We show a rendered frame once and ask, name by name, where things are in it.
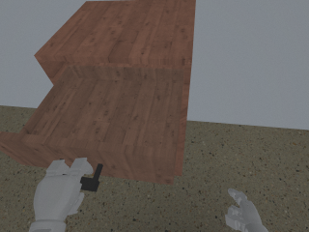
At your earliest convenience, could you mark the drawer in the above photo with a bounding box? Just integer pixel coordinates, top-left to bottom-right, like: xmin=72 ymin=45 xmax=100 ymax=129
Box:
xmin=0 ymin=65 xmax=184 ymax=186

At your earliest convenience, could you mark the cabinet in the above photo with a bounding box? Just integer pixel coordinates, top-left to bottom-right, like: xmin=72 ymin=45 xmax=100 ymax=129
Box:
xmin=34 ymin=0 xmax=196 ymax=176

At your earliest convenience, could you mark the robot right hand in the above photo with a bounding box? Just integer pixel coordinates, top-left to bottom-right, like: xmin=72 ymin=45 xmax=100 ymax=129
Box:
xmin=225 ymin=188 xmax=262 ymax=232

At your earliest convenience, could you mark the robot right forearm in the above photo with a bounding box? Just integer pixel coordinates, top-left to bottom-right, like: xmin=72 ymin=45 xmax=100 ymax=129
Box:
xmin=244 ymin=222 xmax=268 ymax=232

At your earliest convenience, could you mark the robot left hand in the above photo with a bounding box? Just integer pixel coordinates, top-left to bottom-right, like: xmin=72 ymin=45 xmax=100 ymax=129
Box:
xmin=33 ymin=158 xmax=94 ymax=221

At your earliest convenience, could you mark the handle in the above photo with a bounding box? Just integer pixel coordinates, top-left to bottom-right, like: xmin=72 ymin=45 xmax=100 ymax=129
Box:
xmin=60 ymin=159 xmax=103 ymax=192

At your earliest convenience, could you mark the robot left forearm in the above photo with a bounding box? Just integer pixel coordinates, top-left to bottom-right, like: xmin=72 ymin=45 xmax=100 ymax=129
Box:
xmin=29 ymin=219 xmax=67 ymax=232

